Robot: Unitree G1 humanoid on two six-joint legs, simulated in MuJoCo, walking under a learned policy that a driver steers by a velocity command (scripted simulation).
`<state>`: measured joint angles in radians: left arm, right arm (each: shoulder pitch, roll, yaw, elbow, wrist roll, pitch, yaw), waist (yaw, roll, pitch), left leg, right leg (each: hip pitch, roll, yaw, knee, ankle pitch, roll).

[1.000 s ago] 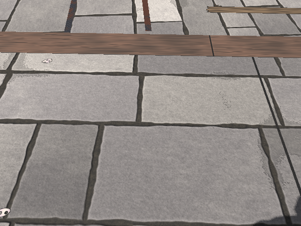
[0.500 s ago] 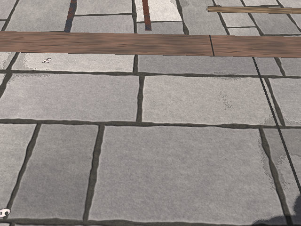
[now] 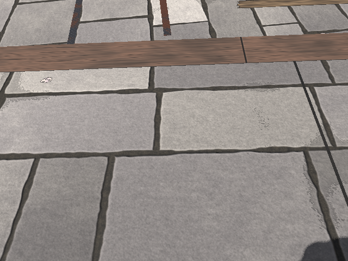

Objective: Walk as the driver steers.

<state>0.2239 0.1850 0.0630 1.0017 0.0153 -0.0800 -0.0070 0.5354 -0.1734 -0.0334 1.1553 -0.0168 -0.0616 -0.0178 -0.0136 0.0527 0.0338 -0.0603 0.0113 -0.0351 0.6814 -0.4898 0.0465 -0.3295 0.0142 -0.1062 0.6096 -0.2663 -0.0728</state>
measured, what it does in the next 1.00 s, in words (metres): walks ahead: left foot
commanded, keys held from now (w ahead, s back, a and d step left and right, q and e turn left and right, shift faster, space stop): w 1.00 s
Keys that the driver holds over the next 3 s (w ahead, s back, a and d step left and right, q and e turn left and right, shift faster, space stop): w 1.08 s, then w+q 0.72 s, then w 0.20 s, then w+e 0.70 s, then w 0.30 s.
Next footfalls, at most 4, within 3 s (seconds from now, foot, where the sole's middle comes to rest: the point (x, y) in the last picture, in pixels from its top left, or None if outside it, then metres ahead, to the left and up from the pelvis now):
0.46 left None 0.42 0.06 -0.76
1.02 right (215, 202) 0.73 -0.11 -0.76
1.60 left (173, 152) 1.00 0.07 -0.76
2.16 right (172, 99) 1.36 0.06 -0.76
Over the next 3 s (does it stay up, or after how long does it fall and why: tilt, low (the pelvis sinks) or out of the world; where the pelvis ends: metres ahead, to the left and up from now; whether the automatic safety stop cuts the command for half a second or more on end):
stays up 1.58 0.21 0.02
